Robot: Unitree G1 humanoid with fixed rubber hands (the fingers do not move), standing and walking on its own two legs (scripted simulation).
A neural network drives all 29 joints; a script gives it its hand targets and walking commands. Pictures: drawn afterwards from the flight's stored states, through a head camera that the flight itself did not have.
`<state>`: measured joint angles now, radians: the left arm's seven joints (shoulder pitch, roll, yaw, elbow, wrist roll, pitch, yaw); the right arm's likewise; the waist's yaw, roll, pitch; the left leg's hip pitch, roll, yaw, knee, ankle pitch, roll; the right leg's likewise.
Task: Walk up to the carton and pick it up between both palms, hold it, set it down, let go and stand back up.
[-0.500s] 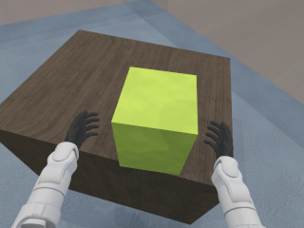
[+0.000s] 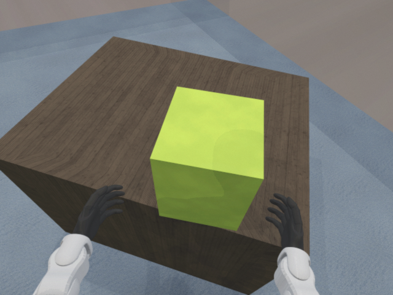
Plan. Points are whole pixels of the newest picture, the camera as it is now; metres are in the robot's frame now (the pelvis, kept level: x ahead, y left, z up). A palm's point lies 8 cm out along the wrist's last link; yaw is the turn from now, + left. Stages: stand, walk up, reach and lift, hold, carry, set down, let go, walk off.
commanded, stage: set down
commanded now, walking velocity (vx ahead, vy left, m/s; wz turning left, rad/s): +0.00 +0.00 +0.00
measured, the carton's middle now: (208, 161) +0.40 -0.01 +0.00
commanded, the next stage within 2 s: let go in 1.40 s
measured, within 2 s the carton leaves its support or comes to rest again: neither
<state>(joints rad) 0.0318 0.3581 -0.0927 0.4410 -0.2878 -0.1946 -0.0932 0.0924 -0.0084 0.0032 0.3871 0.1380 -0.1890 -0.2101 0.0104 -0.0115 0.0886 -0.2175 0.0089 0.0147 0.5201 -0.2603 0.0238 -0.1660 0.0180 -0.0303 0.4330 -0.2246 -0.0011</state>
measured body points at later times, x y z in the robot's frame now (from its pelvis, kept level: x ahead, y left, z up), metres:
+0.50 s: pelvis +0.00 +0.00 +0.00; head +0.00 +0.02 +0.45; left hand +0.22 +0.23 -0.04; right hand +0.21 -0.19 -0.04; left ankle +0.01 +0.10 -0.74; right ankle +0.01 -0.12 -0.74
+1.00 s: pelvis +0.02 -0.02 +0.01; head +0.01 +0.00 +0.45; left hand +0.20 +0.22 -0.07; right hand +0.20 -0.21 -0.06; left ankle +0.01 +0.10 -0.74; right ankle +0.01 -0.12 -0.74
